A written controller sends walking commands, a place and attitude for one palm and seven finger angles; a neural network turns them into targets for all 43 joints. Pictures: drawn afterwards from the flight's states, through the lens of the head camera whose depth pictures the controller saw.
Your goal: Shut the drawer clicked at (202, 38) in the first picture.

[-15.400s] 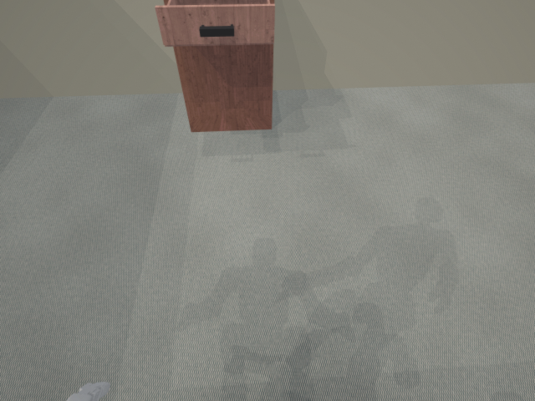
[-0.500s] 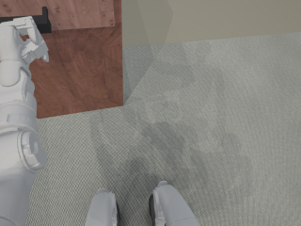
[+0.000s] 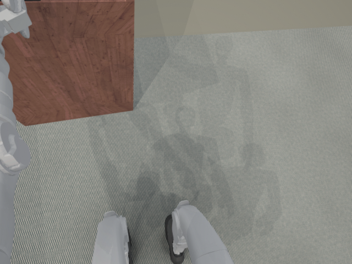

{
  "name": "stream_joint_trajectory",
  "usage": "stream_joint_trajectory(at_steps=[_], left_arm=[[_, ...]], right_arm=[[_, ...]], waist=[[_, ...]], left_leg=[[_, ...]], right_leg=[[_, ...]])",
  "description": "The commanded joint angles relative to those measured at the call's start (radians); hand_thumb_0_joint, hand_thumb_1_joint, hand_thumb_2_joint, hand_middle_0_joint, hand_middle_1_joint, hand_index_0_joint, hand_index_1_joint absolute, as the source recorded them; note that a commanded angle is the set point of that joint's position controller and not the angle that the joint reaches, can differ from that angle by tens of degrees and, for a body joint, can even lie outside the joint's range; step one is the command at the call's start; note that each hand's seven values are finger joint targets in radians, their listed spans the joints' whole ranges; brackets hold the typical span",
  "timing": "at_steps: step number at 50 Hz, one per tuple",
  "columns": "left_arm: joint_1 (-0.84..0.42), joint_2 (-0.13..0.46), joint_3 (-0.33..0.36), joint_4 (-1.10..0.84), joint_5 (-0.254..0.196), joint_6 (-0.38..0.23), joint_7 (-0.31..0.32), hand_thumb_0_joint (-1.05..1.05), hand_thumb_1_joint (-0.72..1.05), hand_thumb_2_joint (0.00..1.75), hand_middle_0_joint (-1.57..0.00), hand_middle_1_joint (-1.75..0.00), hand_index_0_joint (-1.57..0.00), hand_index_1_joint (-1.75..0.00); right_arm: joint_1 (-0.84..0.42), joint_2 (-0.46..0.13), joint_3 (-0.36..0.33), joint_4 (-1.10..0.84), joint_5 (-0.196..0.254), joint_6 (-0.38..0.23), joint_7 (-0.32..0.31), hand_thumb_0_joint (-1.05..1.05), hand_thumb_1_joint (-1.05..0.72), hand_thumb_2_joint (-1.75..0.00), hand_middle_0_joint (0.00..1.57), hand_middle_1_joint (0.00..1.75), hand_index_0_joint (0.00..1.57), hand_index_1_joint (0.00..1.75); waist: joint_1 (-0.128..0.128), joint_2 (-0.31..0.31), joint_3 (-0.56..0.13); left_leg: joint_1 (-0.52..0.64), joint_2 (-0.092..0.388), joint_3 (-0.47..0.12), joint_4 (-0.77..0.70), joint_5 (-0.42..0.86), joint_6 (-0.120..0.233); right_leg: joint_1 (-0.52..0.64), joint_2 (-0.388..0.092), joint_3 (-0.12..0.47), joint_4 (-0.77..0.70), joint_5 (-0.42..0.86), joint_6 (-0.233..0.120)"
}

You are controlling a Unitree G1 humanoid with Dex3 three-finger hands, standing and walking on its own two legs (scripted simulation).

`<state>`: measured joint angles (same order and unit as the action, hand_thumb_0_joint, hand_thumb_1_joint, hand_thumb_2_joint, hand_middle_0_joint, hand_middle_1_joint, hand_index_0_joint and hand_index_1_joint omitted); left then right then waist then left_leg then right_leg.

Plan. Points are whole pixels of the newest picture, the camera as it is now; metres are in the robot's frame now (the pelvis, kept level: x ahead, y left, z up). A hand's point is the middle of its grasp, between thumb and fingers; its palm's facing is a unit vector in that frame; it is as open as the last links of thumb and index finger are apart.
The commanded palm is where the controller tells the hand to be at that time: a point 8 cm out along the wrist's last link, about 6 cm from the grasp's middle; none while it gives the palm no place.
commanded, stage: pull the fist back off the drawer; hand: left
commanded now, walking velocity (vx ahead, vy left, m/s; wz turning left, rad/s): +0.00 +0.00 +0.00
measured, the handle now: out of the picture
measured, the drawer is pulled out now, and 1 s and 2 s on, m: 0.00 0.00 0.00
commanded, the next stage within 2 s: draw the hand back to the body in 0.72 s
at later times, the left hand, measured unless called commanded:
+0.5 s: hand (31, 14) +0.59 +0.19 +0.08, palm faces +0.10 -0.99 -0.03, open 3.2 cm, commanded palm +0.55 +0.21 +0.08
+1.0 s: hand (15, 35) +0.53 +0.20 +0.09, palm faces +0.08 -1.00 -0.04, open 3.3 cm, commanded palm +0.48 +0.24 +0.12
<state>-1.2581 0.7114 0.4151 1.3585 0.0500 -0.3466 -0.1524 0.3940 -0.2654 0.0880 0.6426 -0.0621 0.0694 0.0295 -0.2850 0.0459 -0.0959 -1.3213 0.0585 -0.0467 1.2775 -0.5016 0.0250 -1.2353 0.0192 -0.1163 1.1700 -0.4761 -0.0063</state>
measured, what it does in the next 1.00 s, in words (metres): stands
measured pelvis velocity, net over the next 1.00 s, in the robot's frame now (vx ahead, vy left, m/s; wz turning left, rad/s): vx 0.05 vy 0.00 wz -0.01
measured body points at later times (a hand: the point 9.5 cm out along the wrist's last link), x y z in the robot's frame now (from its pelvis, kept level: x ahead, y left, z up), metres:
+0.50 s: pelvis -0.01 +0.00 +0.00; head +0.19 +0.04 +0.41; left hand +0.58 +0.24 +0.08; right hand -0.06 -0.24 -0.09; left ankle +0.03 +0.10 -0.62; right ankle +0.03 -0.12 -0.62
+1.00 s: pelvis +0.05 +0.00 +0.05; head +0.20 +0.02 +0.47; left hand +0.52 +0.26 +0.10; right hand +0.08 -0.26 -0.07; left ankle +0.03 +0.10 -0.62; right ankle +0.03 -0.12 -0.62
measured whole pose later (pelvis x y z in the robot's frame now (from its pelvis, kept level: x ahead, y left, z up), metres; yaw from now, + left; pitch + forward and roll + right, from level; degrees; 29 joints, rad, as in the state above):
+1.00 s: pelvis +0.05 +0.00 +0.05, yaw -1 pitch +25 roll -4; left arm -0.66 0.42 0.39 0.80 -0.13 -0.35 -0.16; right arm 0.35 -0.25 0.01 0.57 0.00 0.11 0.05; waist -0.15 0.04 -0.11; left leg -0.98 0.06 0.02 1.06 -0.51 0.03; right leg -0.94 0.03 -0.04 0.98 -0.47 0.01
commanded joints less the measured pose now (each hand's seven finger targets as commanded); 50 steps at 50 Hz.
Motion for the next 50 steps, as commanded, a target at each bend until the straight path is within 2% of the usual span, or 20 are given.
stream_joint_trajectory(at_steps=[1, 9, 12, 16, 18, 23, 26, 30, 32, 34, 36, 37, 39, 40, 41, 43, 45, 46, 48, 50], left_arm=[[-0.676, 0.213, -0.028, -0.271, 0.000, -0.051, 0.040, 0.00, 0.90, 0.90, -1.40, -1.60, -1.40, -1.60], [-0.656, 0.187, -0.037, -0.268, 0.011, -0.012, 0.051, 0.00, 0.90, 0.90, -1.40, -1.60, -1.40, -1.60], [-0.621, 0.178, -0.031, -0.286, 0.010, -0.007, 0.052, 0.00, 0.90, 0.90, -1.40, -1.60, -1.40, -1.60], [-0.570, 0.175, -0.018, -0.305, 0.001, -0.002, 0.055, 0.00, 0.90, 0.90, -1.40, -1.60, -1.40, -1.60], [-0.510, 0.201, 0.012, -0.318, -0.005, -0.004, 0.052, 0.00, 0.90, 0.90, -1.40, -1.60, -1.40, -1.60], [-0.384, 0.157, 0.023, -0.359, -0.030, -0.023, 0.047, 0.00, 0.90, 0.90, -1.40, -1.60, -1.40, -1.60], [-0.265, 0.162, 0.065, -0.368, -0.048, -0.034, 0.044, 0.00, 0.90, 0.90, -1.40, -1.60, -1.40, -1.60], [-0.173, 0.105, 0.062, -0.436, -0.069, -0.066, 0.049, 0.00, 0.90, 0.90, -1.40, -1.60, -1.40, -1.60], [-0.154, 0.111, 0.079, -0.469, -0.084, -0.086, 0.052, 0.00, 0.90, 0.90, -1.40, -1.60, -1.40, -1.60], [-0.151, 0.076, 0.053, -0.449, -0.084, -0.096, 0.048, 0.00, 0.90, 0.90, -1.40, -1.60, -1.40, -1.60], [-0.176, 0.059, 0.040, -0.467, -0.085, -0.118, 0.047, 0.00, 0.90, 0.90, -1.40, -1.60, -1.40, -1.60], [-0.149, 0.077, 0.059, -0.479, -0.087, -0.128, 0.044, 0.00, 0.90, 0.90, -1.40, -1.60, -1.40, -1.60], [-0.112, 0.026, 0.025, -0.471, -0.092, -0.137, 0.033, 0.00, 0.90, 0.90, -1.40, -1.60, -1.40, -1.60], [-0.129, -0.010, -0.005, -0.470, -0.098, -0.140, 0.026, 0.00, 0.90, 0.90, -1.40, -1.60, -1.40, -1.60], [-0.090, 0.007, 0.018, -0.438, -0.100, -0.135, 0.022, 0.00, 0.90, 0.90, -1.40, -1.60, -1.40, -1.60], [0.017, 0.036, 0.054, -0.545, -0.124, -0.132, 0.007, 0.00, 0.90, 0.90, -1.40, -1.60, -1.40, -1.60], [0.156, 0.014, 0.039, -0.707, -0.156, -0.118, -0.009, 0.00, 0.90, 0.90, -1.40, -1.60, -1.40, -1.60], [0.250, -0.008, 0.034, -0.767, -0.175, -0.099, -0.014, 0.00, 0.90, 0.90, -1.40, -1.60, -1.40, -1.60], [0.351, -0.076, -0.010, -0.849, -0.213, -0.057, -0.019, 0.00, 0.90, 0.90, -1.40, -1.60, -1.40, -1.60], [0.425, -0.094, -0.010, -0.908, -0.242, -0.029, -0.008, 0.00, 0.90, 0.90, -1.40, -1.60, -1.40, -1.60]], right_arm=[[0.255, -0.223, -0.061, 0.007, -0.010, -0.020, -0.027, 0.00, -0.90, -0.90, 0.20, 0.30, 0.20, 0.30], [0.255, -0.222, -0.060, -0.004, -0.013, -0.038, -0.014, 0.00, -0.90, -0.90, 0.20, 0.30, 0.20, 0.30], [0.255, -0.220, -0.062, -0.014, -0.012, -0.041, -0.007, 0.00, -0.90, -0.90, 0.20, 0.30, 0.20, 0.30], [0.250, -0.217, -0.063, -0.023, -0.007, -0.043, -0.003, 0.00, -0.90, -0.90, 0.20, 0.30, 0.20, 0.30], [0.247, -0.216, -0.064, -0.033, -0.004, -0.042, -0.002, 0.00, -0.90, -0.90, 0.20, 0.30, 0.20, 0.30], [0.235, -0.207, -0.076, -0.044, 0.002, -0.033, 0.004, 0.00, -0.90, -0.90, 0.20, 0.30, 0.20, 0.30], [0.231, -0.203, -0.082, -0.057, 0.006, -0.025, 0.006, 0.00, -0.90, -0.90, 0.20, 0.30, 0.20, 0.30], [0.215, -0.192, -0.096, -0.066, 0.010, -0.015, 0.010, 0.00, -0.90, -0.90, 0.20, 0.30, 0.20, 0.30], [0.213, -0.190, -0.101, -0.063, 0.011, -0.008, 0.009, 0.00, -0.90, -0.90, 0.20, 0.30, 0.20, 0.30], [0.205, -0.183, -0.104, -0.056, 0.015, -0.004, 0.007, 0.00, -0.90, -0.90, 0.20, 0.30, 0.20, 0.30], [0.205, -0.182, -0.108, -0.045, 0.013, 0.000, 0.006, 0.00, -0.90, -0.90, 0.20, 0.30, 0.20, 0.30], [0.205, -0.183, -0.111, -0.046, 0.011, 0.003, 0.005, 0.00, -0.90, -0.90, 0.20, 0.30, 0.20, 0.30], [0.195, -0.174, -0.114, -0.046, 0.014, 0.010, 0.005, 0.00, -0.90, -0.90, 0.20, 0.30, 0.20, 0.30], [0.197, -0.173, -0.115, -0.040, 0.012, 0.012, 0.006, 0.00, -0.90, -0.90, 0.20, 0.30, 0.20, 0.30], [0.202, -0.177, -0.118, -0.036, 0.015, 0.019, 0.004, 0.00, -0.90, -0.90, 0.20, 0.30, 0.20, 0.30], [0.184, -0.178, -0.124, -0.072, 0.023, 0.028, 0.006, 0.00, -0.90, -0.90, 0.20, 0.30, 0.20, 0.30], [0.164, -0.170, -0.132, -0.112, 0.040, 0.032, 0.010, 0.00, -0.90, -0.90, 0.20, 0.30, 0.20, 0.30], [0.159, -0.162, -0.134, -0.126, 0.050, 0.033, 0.011, 0.00, -0.90, -0.90, 0.20, 0.30, 0.20, 0.30], [0.125, -0.148, -0.134, -0.145, 0.070, 0.026, 0.010, 0.00, -0.90, -0.90, 0.20, 0.30, 0.20, 0.30], [0.105, -0.147, -0.135, -0.154, 0.081, 0.012, -0.001, 0.00, -0.90, -0.90, 0.20, 0.30, 0.20, 0.30]], waist=[[-0.104, 0.322, -0.563], [-0.089, 0.320, -0.570], [-0.068, 0.338, -0.585], [-0.057, 0.295, -0.585], [-0.030, 0.280, -0.593], [0.002, 0.241, -0.591], [0.040, 0.195, -0.604], [0.065, 0.178, -0.603], [0.069, 0.144, -0.604], [0.054, 0.117, -0.561], [0.050, 0.148, -0.560], [0.067, 0.152, -0.589], [0.068, 0.164, -0.591], [0.052, 0.162, -0.580], [0.063, 0.142, -0.570], [0.120, 0.177, -0.666], [0.159, 0.209, -0.753], [0.176, 0.188, -0.769], [0.176, 0.127, -0.674], [0.180, 0.071, -0.605]], left_leg=[[0.575, 0.002, -0.101, -0.128, 0.268, 0.013], [0.558, -0.003, -0.112, -0.140, 0.190, 0.014], [0.583, -0.002, -0.119, -0.154, 0.192, 0.008], [0.557, -0.002, -0.101, -0.160, 0.183, 0.015], [0.545, -0.003, -0.088, -0.164, 0.196, 0.014], [0.571, -0.001, -0.068, -0.179, 0.263, 0.012], [0.571, -0.004, -0.051, -0.189, 0.325, 0.012], [0.603, -0.010, -0.031, -0.197, 0.394, 0.011], [0.608, -0.010, -0.024, -0.200, 0.437, 0.010], [0.584, -0.014, -0.012, -0.198, 0.425, 0.013], [0.629, -0.015, -0.015, -0.196, 0.461, 0.009], [0.648, -0.016, -0.014, -0.192, 0.500, 0.007], [0.682, -0.017, -0.013, -0.193, 0.550, 0.003], [0.698, -0.017, -0.015, -0.187, 0.573, 0.005], [0.696, -0.015, -0.017, -0.190, 0.587, 0.002], [0.770, -0.019, -0.006, -0.217, 0.659, -0.002], [0.876, -0.020, -0.003, -0.246, 0.797, -0.007], [0.907, -0.019, -0.001, -0.265, 0.857, -0.008], [0.877, -0.020, 0.014, -0.308, 0.816, -0.001], [0.838, -0.025, 0.026, -0.343, 0.749, 0.007]], right_leg=[[0.044, 0.037, 0.050, -0.138, 0.126, -0.016], [0.043, 0.037, 0.045, -0.141, 0.087, -0.022], [0.044, 0.036, 0.039, -0.135, 0.087, -0.024], [0.089, 0.037, 0.046, -0.148, 0.084, -0.021], [0.131, 0.038, 0.051, -0.153, 0.089, -0.021], [0.187, 0.040, 0.055, -0.168, 0.133, -0.019], [0.266, 0.041, 0.058, -0.175, 0.185, -0.018], [0.312, 0.040, 0.065, -0.179, 0.262, -0.017], [0.354, 0.040, 0.067, -0.179, 0.318, -0.012], [0.363, 0.039, 0.074, -0.187, 0.333, -0.008], [0.343, 0.038, 0.074, -0.184, 0.354, -0.011], [0.363, 0.037, 0.075, -0.177, 0.383, -0.013], [0.366, 0.037, 0.073, -0.178, 0.419, -0.014], [0.350, 0.036, 0.072, -0.177, 0.438, -0.014], [0.356, 0.037, 0.070, -0.180, 0.440, -0.013], [0.447, 0.036, 0.075, -0.193, 0.499, -0.015], [0.545, 0.039, 0.075, -0.214, 0.606, -0.017], [0.592, 0.041, 0.074, -0.233, 0.655, -0.014], [0.655, 0.040, 0.073, -0.279, 0.687, -0.007], [0.712, 0.038, 0.075, -0.307, 0.697, -0.005]])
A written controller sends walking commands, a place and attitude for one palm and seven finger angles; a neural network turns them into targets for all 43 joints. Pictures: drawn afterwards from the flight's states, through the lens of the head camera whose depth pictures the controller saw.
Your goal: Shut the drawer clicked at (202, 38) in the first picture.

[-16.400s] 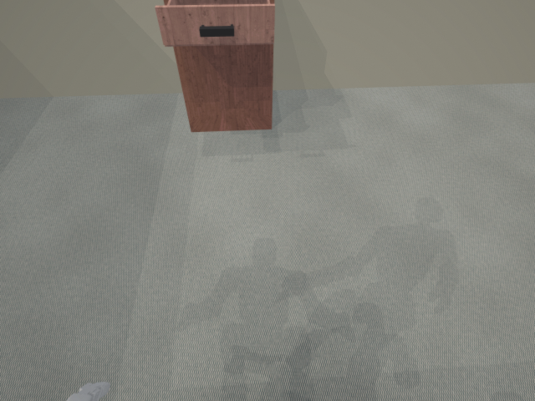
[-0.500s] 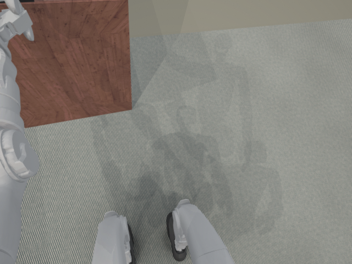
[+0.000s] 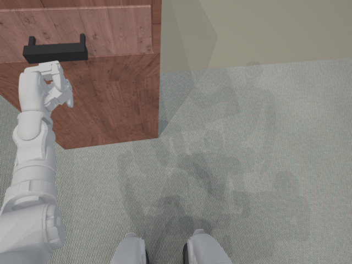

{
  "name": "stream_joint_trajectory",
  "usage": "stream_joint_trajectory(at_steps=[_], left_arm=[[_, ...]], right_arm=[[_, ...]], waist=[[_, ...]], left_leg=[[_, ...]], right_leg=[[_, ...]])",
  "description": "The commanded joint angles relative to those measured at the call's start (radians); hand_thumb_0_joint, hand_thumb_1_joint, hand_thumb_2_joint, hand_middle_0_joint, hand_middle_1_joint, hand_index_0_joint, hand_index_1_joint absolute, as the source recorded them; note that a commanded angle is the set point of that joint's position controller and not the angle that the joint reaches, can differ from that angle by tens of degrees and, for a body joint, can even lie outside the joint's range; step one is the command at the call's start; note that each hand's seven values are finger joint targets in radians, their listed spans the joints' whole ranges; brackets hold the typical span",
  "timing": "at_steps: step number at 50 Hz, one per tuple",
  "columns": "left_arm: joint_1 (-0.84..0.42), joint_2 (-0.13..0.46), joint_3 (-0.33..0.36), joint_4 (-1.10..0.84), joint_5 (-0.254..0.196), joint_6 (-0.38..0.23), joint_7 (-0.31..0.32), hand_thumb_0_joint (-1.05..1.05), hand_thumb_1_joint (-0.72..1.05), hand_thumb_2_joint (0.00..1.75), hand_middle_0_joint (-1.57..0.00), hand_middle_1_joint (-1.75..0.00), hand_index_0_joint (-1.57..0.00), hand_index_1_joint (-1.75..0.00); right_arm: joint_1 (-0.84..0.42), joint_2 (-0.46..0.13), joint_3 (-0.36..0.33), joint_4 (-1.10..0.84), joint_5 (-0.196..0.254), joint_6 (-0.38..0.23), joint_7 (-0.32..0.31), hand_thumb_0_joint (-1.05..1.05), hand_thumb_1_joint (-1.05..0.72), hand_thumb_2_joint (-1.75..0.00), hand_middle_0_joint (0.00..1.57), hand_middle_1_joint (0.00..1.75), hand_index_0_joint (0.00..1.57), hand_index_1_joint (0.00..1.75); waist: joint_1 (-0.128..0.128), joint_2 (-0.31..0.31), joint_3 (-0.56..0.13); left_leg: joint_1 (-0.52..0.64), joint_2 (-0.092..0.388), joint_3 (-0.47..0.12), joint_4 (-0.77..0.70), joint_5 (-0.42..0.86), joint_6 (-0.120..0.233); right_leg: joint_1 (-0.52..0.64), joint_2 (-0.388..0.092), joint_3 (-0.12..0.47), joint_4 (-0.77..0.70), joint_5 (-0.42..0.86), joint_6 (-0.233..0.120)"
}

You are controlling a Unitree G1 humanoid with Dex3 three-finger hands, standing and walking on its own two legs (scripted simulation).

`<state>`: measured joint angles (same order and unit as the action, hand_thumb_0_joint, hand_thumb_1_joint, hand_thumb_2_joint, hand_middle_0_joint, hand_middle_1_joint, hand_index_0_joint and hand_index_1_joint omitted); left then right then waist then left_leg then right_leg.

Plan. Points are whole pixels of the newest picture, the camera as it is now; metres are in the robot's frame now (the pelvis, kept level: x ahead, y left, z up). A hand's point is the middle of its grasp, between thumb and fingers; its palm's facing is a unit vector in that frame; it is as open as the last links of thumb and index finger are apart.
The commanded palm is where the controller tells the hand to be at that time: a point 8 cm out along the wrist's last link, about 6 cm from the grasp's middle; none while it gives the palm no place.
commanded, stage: draw the hand back to the body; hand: left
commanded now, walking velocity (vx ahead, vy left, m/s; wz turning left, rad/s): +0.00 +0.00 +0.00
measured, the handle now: (57, 45) +0.62 +0.25 +0.03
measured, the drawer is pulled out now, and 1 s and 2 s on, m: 0.00 0.00 0.00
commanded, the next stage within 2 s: step back with the hand held close in 1.20 s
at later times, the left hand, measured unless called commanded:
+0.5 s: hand (14, 154) +0.31 +0.22 +0.13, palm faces +0.23 -0.94 -0.24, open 3.3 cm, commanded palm +0.26 +0.27 +0.16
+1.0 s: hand out of the picture +0.18 +0.23 +0.23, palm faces +0.42 -0.83 -0.38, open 3.3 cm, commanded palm +0.12 +0.27 +0.25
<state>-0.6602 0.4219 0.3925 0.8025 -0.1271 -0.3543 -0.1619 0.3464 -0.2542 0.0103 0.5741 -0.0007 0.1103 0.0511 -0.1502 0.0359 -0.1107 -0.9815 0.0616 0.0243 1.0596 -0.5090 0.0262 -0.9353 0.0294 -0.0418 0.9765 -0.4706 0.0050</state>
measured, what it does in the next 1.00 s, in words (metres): rises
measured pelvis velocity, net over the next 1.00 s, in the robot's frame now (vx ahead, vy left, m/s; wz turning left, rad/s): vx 0.00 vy -0.02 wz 0.05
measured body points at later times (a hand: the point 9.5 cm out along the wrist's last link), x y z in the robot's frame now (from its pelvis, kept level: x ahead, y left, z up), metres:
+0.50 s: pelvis +0.00 +0.00 +0.06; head +0.03 -0.01 +0.51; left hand +0.29 +0.27 +0.15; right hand +0.18 -0.23 -0.04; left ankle -0.02 +0.10 -0.67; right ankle -0.02 -0.13 -0.67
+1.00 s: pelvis +0.00 -0.02 +0.08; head -0.01 -0.05 +0.52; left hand +0.15 +0.27 +0.25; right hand +0.20 -0.23 -0.01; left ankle -0.02 +0.10 -0.67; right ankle -0.01 -0.13 -0.67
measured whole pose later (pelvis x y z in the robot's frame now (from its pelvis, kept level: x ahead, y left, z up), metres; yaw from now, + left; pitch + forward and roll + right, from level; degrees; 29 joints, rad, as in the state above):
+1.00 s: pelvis +0.00 -0.02 +0.08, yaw +3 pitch -4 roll +0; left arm 0.49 0.32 0.26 -0.41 -0.08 -0.08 0.09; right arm 0.19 -0.24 0.03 0.61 0.01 -0.06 -0.06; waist 0.06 0.08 0.01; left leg -0.09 0.02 0.03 0.42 -0.26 0.00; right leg -0.06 0.01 -0.03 0.39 -0.26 -0.01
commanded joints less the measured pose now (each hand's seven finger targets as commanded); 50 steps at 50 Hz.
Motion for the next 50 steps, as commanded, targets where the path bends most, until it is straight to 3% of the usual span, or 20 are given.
stream_joint_trajectory(at_steps=[1, 3, 6, 8, 11, 12, 16, 17, 18, 19, 22, 25, 27, 30, 31, 36, 42, 43, 50], left_arm=[[-0.149, 0.182, 0.001, -0.382, -0.070, -0.015, 0.009, 0.00, 0.90, 0.90, -1.40, -1.60, -1.40, -1.60], [-0.104, 0.150, -0.011, -0.423, -0.083, -0.014, 0.024, 0.00, 0.90, 0.90, -1.40, -1.60, -1.40, -1.60], [-0.027, 0.126, -0.030, -0.483, -0.084, -0.025, 0.029, 0.00, 0.90, 0.90, -1.40, -1.60, -1.40, -1.60], [0.042, 0.084, -0.066, -0.490, -0.093, -0.016, 0.011, 0.00, 0.90, 0.90, -1.40, -1.60, -1.40, -1.60], [0.097, 0.071, -0.086, -0.580, -0.110, 0.002, -0.019, 0.00, 0.90, 0.90, -1.40, -1.60, -1.40, -1.60], [0.146, 0.049, -0.097, -0.588, -0.121, 0.016, -0.027, 0.00, 0.90, 0.90, -1.40, -1.60, -1.40, -1.60], [0.226, 0.075, -0.063, -0.647, -0.143, 0.063, -0.031, 0.00, 0.90, 0.90, -1.40, -1.60, -1.40, -1.60], [0.247, 0.173, -0.099, -0.726, -0.002, 0.098, 0.073, 0.00, 0.90, 0.90, -1.40, -1.60, -1.40, -1.60], [0.291, 0.090, -0.138, -0.758, 0.004, 0.129, 0.127, 0.00, 0.90, 0.90, -1.40, -1.60, -1.40, -1.60], [0.331, 0.061, -0.170, -0.777, 0.019, 0.154, 0.164, 0.00, 0.90, 0.90, -1.40, -1.60, -1.40, -1.60], [0.360, 0.086, -0.154, -0.850, 0.040, 0.197, 0.234, 0.00, 0.90, 0.90, -1.40, -1.60, -1.40, -1.60], [0.394, 0.099, -0.146, -0.914, 0.051, 0.218, 0.263, 0.00, 0.90, 0.90, -1.40, -1.60, -1.40, -1.60], [0.443, 0.061, -0.170, -0.970, 0.056, 0.226, 0.268, 0.00, 0.90, 0.90, -1.40, -1.60, -1.40, -1.60], [0.569, 0.068, -0.143, -1.004, 0.055, 0.238, 0.270, 0.00, 0.90, 0.90, -1.40, -1.60, -1.40, -1.60], [0.604, 0.047, -0.154, -1.023, 0.050, 0.240, 0.266, 0.00, 0.90, 0.90, -1.40, -1.60, -1.40, -1.60], [0.753, 0.061, -0.110, -1.187, 0.051, 0.237, 0.262, 0.00, 0.90, 0.90, -1.40, -1.60, -1.40, -1.60], [0.903, 0.072, -0.062, -1.346, 0.052, 0.225, 0.266, 0.00, 0.90, 0.90, -1.40, -1.60, -1.40, -1.60], [0.944, 0.074, -0.049, -1.365, 0.050, 0.222, 0.268, 0.00, 0.90, 0.90, -1.40, -1.60, -1.40, -1.60], [1.122, 0.089, 0.007, -1.486, 0.049, 0.199, 0.272, 0.00, 0.90, 0.90, -1.40, -1.60, -1.40, -1.60]], right_arm=[[0.139, -0.156, -0.056, -0.085, 0.026, -0.035, -0.028, 0.00, -0.90, -0.90, 0.20, 0.30, 0.20, 0.30], [0.116, -0.150, -0.057, -0.082, 0.030, -0.053, -0.035, 0.00, -0.90, -0.90, 0.20, 0.30, 0.20, 0.30], [0.086, -0.144, -0.056, -0.079, 0.031, -0.074, -0.043, 0.00, -0.90, -0.90, 0.20, 0.30, 0.20, 0.30], [0.062, -0.143, -0.054, -0.085, 0.036, -0.085, -0.045, 0.00, -0.90, -0.90, 0.20, 0.30, 0.20, 0.30], [0.019, -0.139, -0.053, -0.102, 0.044, -0.103, -0.053, 0.00, -0.90, -0.90, 0.20, 0.30, 0.20, 0.30], [0.003, -0.136, -0.051, -0.110, 0.046, -0.111, -0.055, 0.00, -0.90, -0.90, 0.20, 0.30, 0.20, 0.30], [-0.062, -0.138, -0.039, -0.138, 0.054, -0.132, -0.070, 0.00, -0.90, -0.90, 0.20, 0.30, 0.20, 0.30], [-0.135, -0.127, -0.048, -0.158, 0.052, -0.112, -0.085, 0.00, -0.90, -0.90, 0.20, 0.30, 0.20, 0.30], [-0.149, -0.111, -0.041, -0.177, 0.051, -0.111, -0.096, 0.00, -0.90, -0.90, 0.20, 0.30, 0.20, 0.30], [-0.166, -0.111, -0.036, -0.174, 0.053, -0.109, -0.104, 0.00, -0.90, -0.90, 0.20, 0.30, 0.20, 0.30], [-0.205, -0.109, -0.021, -0.171, 0.050, -0.109, -0.125, 0.00, -0.90, -0.90, 0.20, 0.30, 0.20, 0.30], [-0.239, -0.109, -0.011, -0.161, 0.044, -0.126, -0.138, 0.00, -0.90, -0.90, 0.20, 0.30, 0.20, 0.30], [-0.255, -0.099, -0.003, -0.159, 0.040, -0.139, -0.138, 0.00, -0.90, -0.90, 0.20, 0.30, 0.20, 0.30], [-0.268, -0.100, -0.002, -0.148, 0.032, -0.156, -0.137, 0.00, -0.90, -0.90, 0.20, 0.30, 0.20, 0.30], [-0.273, -0.093, 0.002, -0.150, 0.031, -0.158, -0.134, 0.00, -0.90, -0.90, 0.20, 0.30, 0.20, 0.30], [-0.286, -0.086, -0.002, -0.142, 0.017, -0.180, -0.127, 0.00, -0.90, -0.90, 0.20, 0.30, 0.20, 0.30], [-0.296, -0.078, -0.009, -0.136, 0.008, -0.205, -0.121, 0.00, -0.90, -0.90, 0.20, 0.30, 0.20, 0.30], [-0.295, -0.075, -0.011, -0.137, 0.004, -0.211, -0.122, 0.00, -0.90, -0.90, 0.20, 0.30, 0.20, 0.30], [-0.299, -0.072, -0.022, -0.135, 0.006, -0.251, -0.127, 0.00, -0.90, -0.90, 0.20, 0.30, 0.20, 0.30]], waist=[[0.043, 0.080, -0.550], [0.047, 0.065, -0.485], [0.054, 0.099, -0.424], [0.054, 0.060, -0.385], [0.074, 0.117, -0.381], [0.078, 0.087, -0.364], [0.099, 0.025, -0.284], [0.143, 0.044, -0.306], [0.120, 0.035, -0.250], [0.126, 0.041, -0.219], [0.133, 0.002, -0.164], [0.146, -0.013, -0.109], [0.153, 0.039, -0.089], [0.172, -0.003, -0.047], [0.171, -0.004, -0.024], [0.188, 0.014, -0.021], [0.194, 0.033, 0.019], [0.199, 0.005, 0.021], [0.212, 0.007, 0.062]], left_leg=[[0.501, -0.027, -0.039, -0.146, 0.728, 0.005], [0.501, -0.032, -0.030, -0.178, 0.665, 0.004], [0.551, -0.031, -0.029, -0.209, 0.693, 0.000], [0.559, -0.030, -0.033, -0.230, 0.679, -0.001], [0.634, -0.027, -0.045, -0.260, 0.711, -0.008], [0.637, -0.027, -0.045, -0.273, 0.694, -0.008], [0.598, -0.039, -0.043, -0.329, 0.562, -0.004], [0.664, -0.049, -0.029, -0.377, 0.523, -0.001], [0.676, -0.047, -0.027, -0.411, 0.469, -0.002], [0.683, -0.043, -0.029, -0.440, 0.430, -0.002], [0.731, -0.040, -0.033, -0.506, 0.400, 0.004], [0.772, -0.039, -0.036, -0.564, 0.387, 0.005], [0.824, -0.040, -0.035, -0.600, 0.404, 0.002], [0.850, -0.040, -0.033, -0.639, 0.426, 0.003], [0.858, -0.039, -0.029, -0.652, 0.429, 0.003], [0.909, -0.041, -0.016, -0.677, 0.514, 0.003], [0.921, -0.044, -0.007, -0.690, 0.491, 0.004], [0.917, -0.044, -0.007, -0.687, 0.499, 0.006], [0.917, -0.043, 0.000, -0.670, 0.464, 0.008]], right_leg=[[0.411, 0.027, 0.000, -0.129, 0.670, -0.013], [0.423, 0.027, -0.001, -0.157, 0.623, -0.011], [0.433, 0.023, -0.001, -0.178, 0.617, -0.016], [0.442, 0.021, -0.008, -0.194, 0.598, -0.015], [0.459, 0.016, -0.011, -0.214, 0.577, -0.021], [0.469, 0.015, -0.016, -0.226, 0.567, -0.019], [0.522, 0.008, -0.020, -0.262, 0.516, -0.022], [0.570, -0.020, 0.027, -0.323, 0.464, -0.038], [0.571, -0.022, 0.017, -0.352, 0.433, -0.037], [0.590, -0.025, 0.017, -0.372, 0.400, -0.037], [0.646, -0.023, 0.016, -0.431, 0.385, -0.037], [0.694, -0.024, 0.017, -0.487, 0.368, -0.037], [0.719, -0.025, 0.015, -0.514, 0.373, -0.038], [0.766, -0.020, 0.013, -0.560, 0.388, -0.037], [0.777, -0.023, 0.014, -0.571, 0.393, -0.035], [0.845, -0.026, 0.017, -0.607, 0.471, -0.034], [0.852, -0.028, 0.022, -0.639, 0.455, -0.029], [0.858, -0.028, 0.017, -0.637, 0.466, -0.027], [0.827, -0.027, 0.033, -0.668, 0.432, -0.024]])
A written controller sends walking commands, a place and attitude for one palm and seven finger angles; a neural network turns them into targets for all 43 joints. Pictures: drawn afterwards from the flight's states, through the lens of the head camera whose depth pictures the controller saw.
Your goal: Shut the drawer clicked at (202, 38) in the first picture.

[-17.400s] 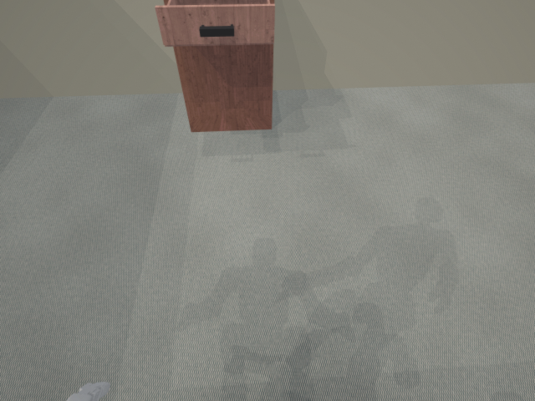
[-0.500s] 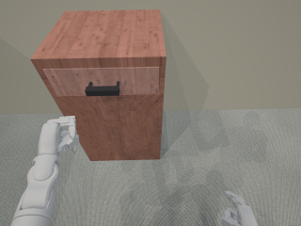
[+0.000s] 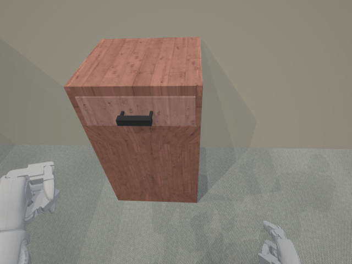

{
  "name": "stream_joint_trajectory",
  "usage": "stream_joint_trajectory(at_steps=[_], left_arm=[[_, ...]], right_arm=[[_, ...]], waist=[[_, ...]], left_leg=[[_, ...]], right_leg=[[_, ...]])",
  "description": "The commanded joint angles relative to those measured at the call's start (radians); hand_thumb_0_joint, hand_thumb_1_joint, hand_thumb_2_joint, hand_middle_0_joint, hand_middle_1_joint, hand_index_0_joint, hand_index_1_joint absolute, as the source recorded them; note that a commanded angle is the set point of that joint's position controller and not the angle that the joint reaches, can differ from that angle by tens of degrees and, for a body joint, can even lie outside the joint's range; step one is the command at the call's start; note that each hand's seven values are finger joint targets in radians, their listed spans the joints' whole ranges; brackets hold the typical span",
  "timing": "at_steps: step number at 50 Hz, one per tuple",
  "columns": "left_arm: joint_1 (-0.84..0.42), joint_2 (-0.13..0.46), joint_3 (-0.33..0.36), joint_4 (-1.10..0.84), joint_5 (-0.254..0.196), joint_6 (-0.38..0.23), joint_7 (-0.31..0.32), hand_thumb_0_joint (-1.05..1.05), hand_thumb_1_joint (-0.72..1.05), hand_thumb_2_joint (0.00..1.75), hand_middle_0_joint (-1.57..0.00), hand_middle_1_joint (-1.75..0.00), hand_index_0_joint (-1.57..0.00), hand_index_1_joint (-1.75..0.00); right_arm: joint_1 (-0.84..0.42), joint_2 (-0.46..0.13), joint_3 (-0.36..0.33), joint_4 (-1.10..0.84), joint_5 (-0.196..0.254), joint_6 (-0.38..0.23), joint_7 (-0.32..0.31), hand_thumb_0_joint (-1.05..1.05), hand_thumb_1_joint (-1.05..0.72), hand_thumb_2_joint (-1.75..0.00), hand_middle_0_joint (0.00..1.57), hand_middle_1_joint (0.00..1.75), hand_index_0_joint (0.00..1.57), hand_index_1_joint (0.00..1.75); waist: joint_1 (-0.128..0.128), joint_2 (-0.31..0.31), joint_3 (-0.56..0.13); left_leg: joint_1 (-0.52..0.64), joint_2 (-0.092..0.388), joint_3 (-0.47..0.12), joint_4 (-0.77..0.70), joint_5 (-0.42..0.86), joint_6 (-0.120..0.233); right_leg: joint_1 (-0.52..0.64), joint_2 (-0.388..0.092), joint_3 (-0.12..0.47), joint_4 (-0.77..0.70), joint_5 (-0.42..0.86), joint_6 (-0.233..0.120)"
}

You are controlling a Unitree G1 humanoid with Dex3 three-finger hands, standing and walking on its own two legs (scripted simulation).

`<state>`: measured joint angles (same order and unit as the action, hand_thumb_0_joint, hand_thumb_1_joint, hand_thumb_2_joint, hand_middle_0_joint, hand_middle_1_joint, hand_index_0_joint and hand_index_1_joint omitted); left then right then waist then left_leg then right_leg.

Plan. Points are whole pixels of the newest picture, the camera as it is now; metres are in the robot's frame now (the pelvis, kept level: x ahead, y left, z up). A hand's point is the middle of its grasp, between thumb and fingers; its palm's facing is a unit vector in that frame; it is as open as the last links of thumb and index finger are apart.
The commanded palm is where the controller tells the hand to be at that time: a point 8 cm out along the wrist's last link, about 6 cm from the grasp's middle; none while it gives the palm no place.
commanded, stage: draw the hand back to the body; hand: left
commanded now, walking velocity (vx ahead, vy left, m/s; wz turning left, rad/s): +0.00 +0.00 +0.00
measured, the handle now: (135, 116) +0.62 +0.24 -0.04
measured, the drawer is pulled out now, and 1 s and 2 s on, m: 0.00 0.00 0.00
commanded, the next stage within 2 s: step back with the hand held close in 0.20 s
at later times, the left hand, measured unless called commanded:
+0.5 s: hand (49, 193) +0.18 +0.24 +0.16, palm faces +0.35 -0.82 -0.45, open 3.2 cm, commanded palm +0.12 +0.28 +0.17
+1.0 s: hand (12, 235) +0.12 +0.27 +0.15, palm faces +0.34 -0.81 -0.48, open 3.2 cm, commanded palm +0.05 +0.31 +0.17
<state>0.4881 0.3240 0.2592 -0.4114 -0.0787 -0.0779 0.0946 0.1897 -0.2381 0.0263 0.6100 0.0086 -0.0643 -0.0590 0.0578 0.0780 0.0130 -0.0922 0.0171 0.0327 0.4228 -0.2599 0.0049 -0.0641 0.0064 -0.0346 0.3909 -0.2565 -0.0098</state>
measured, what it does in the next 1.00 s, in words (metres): shifts its weight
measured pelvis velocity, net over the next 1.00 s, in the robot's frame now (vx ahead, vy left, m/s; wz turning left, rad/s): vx -0.08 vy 0.03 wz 0.00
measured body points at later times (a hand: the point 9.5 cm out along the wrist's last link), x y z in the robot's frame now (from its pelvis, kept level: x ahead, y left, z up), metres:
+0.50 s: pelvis -0.01 +0.00 +0.00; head -0.01 -0.02 +0.45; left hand +0.16 +0.28 +0.18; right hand +0.17 -0.23 -0.08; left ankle -0.02 +0.11 -0.74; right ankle -0.02 -0.11 -0.74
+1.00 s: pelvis -0.08 +0.03 -0.01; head -0.05 +0.04 +0.44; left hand +0.09 +0.31 +0.17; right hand +0.11 -0.20 -0.09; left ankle -0.02 +0.11 -0.74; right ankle -0.02 -0.11 -0.74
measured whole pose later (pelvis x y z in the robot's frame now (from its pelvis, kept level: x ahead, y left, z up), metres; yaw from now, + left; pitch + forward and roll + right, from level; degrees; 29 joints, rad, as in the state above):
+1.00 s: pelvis -0.08 +0.03 -0.01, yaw +0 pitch +0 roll -2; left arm 0.62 0.37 0.37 -0.57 -0.02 -0.23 0.13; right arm 0.18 -0.21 0.00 0.54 0.01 -0.06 -0.07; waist 0.01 0.02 0.06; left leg -0.37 0.00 0.05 0.56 -0.20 0.06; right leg -0.33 -0.02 -0.02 0.50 -0.18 0.03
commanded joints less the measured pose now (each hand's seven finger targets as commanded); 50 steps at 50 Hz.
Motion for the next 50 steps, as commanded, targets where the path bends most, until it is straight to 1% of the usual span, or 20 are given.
stream_joint_trajectory(at_steps=[1, 3, 4, 5, 13, 16, 17, 18, 19, 20, 24, 28, 30, 32, 35, 36, 40, 44, 48, 50], left_arm=[[-0.009, 0.189, 0.147, -0.302, 0.001, -0.083, 0.018, 0.00, 0.90, 0.90, -1.40, -1.60, -1.40, -1.60], [-0.004, 0.153, 0.120, -0.240, 0.005, -0.080, 0.017, 0.00, 0.90, 0.90, -1.40, -1.60, -1.40, -1.60], [-0.020, 0.151, 0.120, -0.237, 0.005, -0.082, 0.018, 0.00, 0.90, 0.90, -1.40, -1.60, -1.40, -1.60], [-0.029, 0.150, 0.117, -0.211, 0.007, -0.079, 0.017, 0.00, 0.90, 0.90, -1.40, -1.60, -1.40, -1.60], [-0.050, 0.174, 0.134, -0.256, 0.010, -0.101, 0.026, 0.00, 0.90, 0.90, -1.40, -1.60, -1.40, -1.60], [-0.034, 0.173, 0.139, -0.253, 0.010, -0.100, 0.027, 0.00, 0.90, 0.90, -1.40, -1.60, -1.40, -1.60], [-0.150, 0.301, 0.281, -0.336, 0.013, -0.147, 0.032, 0.00, 0.90, 0.90, -1.40, -1.60, -1.40, -1.60], [-0.041, 0.231, 0.241, -0.226, 0.019, -0.152, 0.026, 0.00, 0.90, 0.90, -1.40, -1.60, -1.40, -1.60], [0.025, 0.185, 0.202, -0.195, 0.022, -0.151, 0.019, 0.00, 0.90, 0.90, -1.40, -1.60, -1.40, -1.60], [0.031, 0.173, 0.189, -0.223, 0.023, -0.160, 0.014, 0.00, 0.90, 0.90, -1.40, -1.60, -1.40, -1.60], [0.116, 0.178, 0.193, -0.240, 0.025, -0.165, 0.019, 0.00, 0.90, 0.90, -1.40, -1.60, -1.40, -1.60], [0.144, 0.208, 0.218, -0.282, 0.021, -0.166, 0.030, 0.00, 0.90, 0.90, -1.40, -1.60, -1.40, -1.60], [0.147, 0.241, 0.247, -0.322, 0.021, -0.172, 0.037, 0.00, 0.90, 0.90, -1.40, -1.60, -1.40, -1.60], [0.164, 0.223, 0.231, -0.331, 0.023, -0.172, 0.040, 0.00, 0.90, 0.90, -1.40, -1.60, -1.40, -1.60], [0.167, 0.226, 0.232, -0.339, 0.027, -0.176, 0.044, 0.00, 0.90, 0.90, -1.40, -1.60, -1.40, -1.60], [0.166, 0.218, 0.228, -0.332, 0.029, -0.178, 0.045, 0.00, 0.90, 0.90, -1.40, -1.60, -1.40, -1.60], [0.149, 0.214, 0.231, -0.337, 0.040, -0.192, 0.049, 0.00, 0.90, 0.90, -1.40, -1.60, -1.40, -1.60], [0.139, 0.200, 0.229, -0.331, 0.051, -0.207, 0.055, 0.00, 0.90, 0.90, -1.40, -1.60, -1.40, -1.60], [0.123, 0.203, 0.228, -0.362, 0.055, -0.223, 0.059, 0.00, 0.90, 0.90, -1.40, -1.60, -1.40, -1.60], [0.108, 0.211, 0.234, -0.376, 0.057, -0.228, 0.062, 0.00, 0.90, 0.90, -1.40, -1.60, -1.40, -1.60]], right_arm=[[-0.137, -0.086, -0.038, -0.174, -0.002, -0.082, -0.017, 0.00, -0.90, -0.90, 0.20, 0.30, 0.20, 0.30], [-0.129, -0.084, -0.039, -0.157, -0.003, -0.086, -0.019, 0.00, -0.90, -0.90, 0.20, 0.30, 0.20, 0.30], [-0.124, -0.089, -0.042, -0.157, -0.004, -0.087, -0.020, 0.00, -0.90, -0.90, 0.20, 0.30, 0.20, 0.30], [-0.128, -0.090, -0.044, -0.152, -0.003, -0.089, -0.024, 0.00, -0.90, -0.90, 0.20, 0.30, 0.20, 0.30], [-0.135, -0.083, -0.041, -0.157, -0.006, -0.112, -0.033, 0.00, -0.90, -0.90, 0.20, 0.30, 0.20, 0.30], [-0.133, -0.080, -0.040, -0.153, -0.008, -0.120, -0.032, 0.00, -0.90, -0.90, 0.20, 0.30, 0.20, 0.30], [-0.117, -0.108, -0.046, -0.181, -0.008, -0.091, -0.021, 0.00, -0.90, -0.90, 0.20, 0.30, 0.20, 0.30], [-0.108, -0.088, -0.051, -0.153, -0.010, -0.072, -0.018, 0.00, -0.90, -0.90, 0.20, 0.30, 0.20, 0.30], [-0.106, -0.088, -0.055, -0.160, -0.011, -0.055, -0.013, 0.00, -0.90, -0.90, 0.20, 0.30, 0.20, 0.30], [-0.110, -0.094, -0.062, -0.169, -0.014, -0.045, -0.011, 0.00, -0.90, -0.90, 0.20, 0.30, 0.20, 0.30], [-0.109, -0.098, -0.076, -0.188, -0.012, -0.006, -0.008, 0.00, -0.90, -0.90, 0.20, 0.30, 0.20, 0.30], [-0.117, -0.096, -0.082, -0.212, -0.005, 0.016, -0.016, 0.00, -0.90, -0.90, 0.20, 0.30, 0.20, 0.30], [-0.121, -0.100, -0.086, -0.221, -0.005, 0.020, -0.023, 0.00, -0.90, -0.90, 0.20, 0.30, 0.20, 0.30], [-0.112, -0.098, -0.085, -0.228, -0.003, 0.020, -0.023, 0.00, -0.90, -0.90, 0.20, 0.30, 0.20, 0.30], [-0.112, -0.105, -0.087, -0.229, -0.005, 0.013, -0.028, 0.00, -0.90, -0.90, 0.20, 0.30, 0.20, 0.30], [-0.109, -0.099, -0.087, -0.228, -0.003, 0.011, -0.028, 0.00, -0.90, -0.90, 0.20, 0.30, 0.20, 0.30], [-0.106, -0.115, -0.090, -0.232, -0.004, -0.009, -0.029, 0.00, -0.90, -0.90, 0.20, 0.30, 0.20, 0.30], [-0.093, -0.112, -0.089, -0.232, -0.001, -0.028, -0.027, 0.00, -0.90, -0.90, 0.20, 0.30, 0.20, 0.30], [-0.077, -0.112, -0.089, -0.224, -0.007, -0.047, -0.027, 0.00, -0.90, -0.90, 0.20, 0.30, 0.20, 0.30], [-0.079, -0.116, -0.092, -0.221, -0.012, -0.054, -0.028, 0.00, -0.90, -0.90, 0.20, 0.30, 0.20, 0.30]], waist=[[0.003, -0.024, -0.070], [-0.007, -0.062, -0.015], [-0.009, -0.083, -0.018], [-0.011, -0.084, 0.019], [0.006, -0.022, -0.047], [0.007, -0.032, -0.044], [-0.038, -0.052, 0.053], [-0.042, -0.105, 0.032], [-0.045, -0.119, 0.010], [-0.046, -0.088, -0.016], [-0.048, -0.059, -0.125], [-0.045, -0.075, -0.158], [-0.038, -0.039, -0.189], [-0.041, -0.022, -0.180], [-0.041, 0.014, -0.160], [-0.044, 0.000, -0.148], [-0.050, 0.018, -0.108], [-0.060, -0.021, -0.072], [-0.067, -0.059, -0.073], [-0.070, -0.046, -0.068]], left_leg=[[0.027, 0.004, -0.010, -0.033, 0.214, 0.029], [0.014, 0.004, -0.006, -0.031, 0.186, 0.032], [0.012, 0.003, -0.008, -0.032, 0.177, 0.034], [0.009, 0.002, -0.007, -0.033, 0.159, 0.034], [0.029, -0.001, -0.010, -0.036, 0.164, 0.035], [0.025, 0.000, -0.013, -0.037, 0.181, 0.032], [-0.065, 0.013, -0.029, -0.007, 0.121, 0.046], [-0.053, 0.013, -0.036, 0.015, 0.131, 0.044], [-0.045, 0.016, -0.030, 0.020, 0.154, 0.043], [-0.046, 0.017, -0.028, 0.011, 0.196, 0.040], [-0.040, 0.038, -0.025, -0.008, 0.322, 0.044], [-0.066, 0.048, -0.042, -0.017, 0.388, 0.041], [-0.081, 0.051, -0.049, -0.021, 0.413, 0.042], [-0.105, 0.057, -0.056, -0.030, 0.404, 0.041], [-0.175, 0.068, -0.075, -0.060, 0.313, 0.050], [-0.201, 0.073, -0.076, -0.067, 0.274, 0.053], [-0.374, 0.092, -0.112, -0.124, 0.001, 0.076], [-0.499, 0.092, -0.126, -0.122, -0.218, 0.090], [-0.463, 0.069, -0.124, -0.066, -0.251, 0.080], [-0.443, 0.064, -0.124, -0.045, -0.263, 0.074]], right_leg=[[-0.037, -0.007, 0.024, -0.071, 0.219, -0.009], [-0.076, -0.007, 0.023, -0.079, 0.190, -0.006], [-0.075, -0.009, 0.022, -0.080, 0.175, -0.004], [-0.098, -0.006, 0.026, -0.098, 0.151, -0.004], [-0.056, -0.016, 0.032, -0.080, 0.152, -0.008], [-0.046, -0.014, 0.030, -0.076, 0.177, -0.009], [-0.152, -0.068, 0.149, -0.135, 0.226, -0.011], [-0.151, -0.091, 0.143, -0.133, 0.255, -0.016], [-0.152, -0.096, 0.138, -0.122, 0.287, -0.012], [-0.126, -0.092, 0.119, -0.100, 0.335, -0.010], [-0.065, -0.078, 0.080, -0.035, 0.417, 0.007], [-0.051, -0.063, 0.058, 0.000, 0.430, 0.016], [-0.032, -0.057, 0.053, 0.023, 0.441, 0.019], [-0.037, -0.045, 0.046, 0.041, 0.409, 0.022], [-0.033, -0.031, 0.046, 0.062, 0.338, 0.026], [-0.030, -0.028, 0.047, 0.071, 0.317, 0.028], [0.029, -0.015, 0.060, 0.119, 0.236, 0.029], [0.038, -0.021, 0.090, 0.128, 0.168, 0.026], [-0.048, -0.039, 0.123, 0.060, 0.058, 0.014], [-0.092, -0.046, 0.142, 0.026, -0.012, 0.008]])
